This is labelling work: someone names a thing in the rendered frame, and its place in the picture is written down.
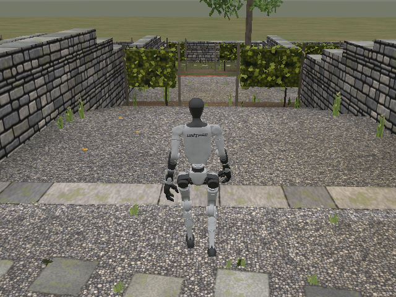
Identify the robot head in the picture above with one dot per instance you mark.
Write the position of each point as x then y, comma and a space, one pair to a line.
196, 107

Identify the robot left forearm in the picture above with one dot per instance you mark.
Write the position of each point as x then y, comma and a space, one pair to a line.
170, 170

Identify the right robot hand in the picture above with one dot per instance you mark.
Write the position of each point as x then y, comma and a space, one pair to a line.
223, 174

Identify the right robot foot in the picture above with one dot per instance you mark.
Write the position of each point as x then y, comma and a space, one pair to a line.
211, 252

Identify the left robot upper arm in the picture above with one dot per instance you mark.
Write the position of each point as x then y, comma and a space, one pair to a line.
175, 142

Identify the robot right forearm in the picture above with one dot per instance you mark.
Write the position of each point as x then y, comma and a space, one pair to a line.
225, 162

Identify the right robot upper arm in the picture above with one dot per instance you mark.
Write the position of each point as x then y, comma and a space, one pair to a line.
216, 130

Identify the left robot hand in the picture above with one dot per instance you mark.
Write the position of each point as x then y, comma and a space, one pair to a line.
167, 191

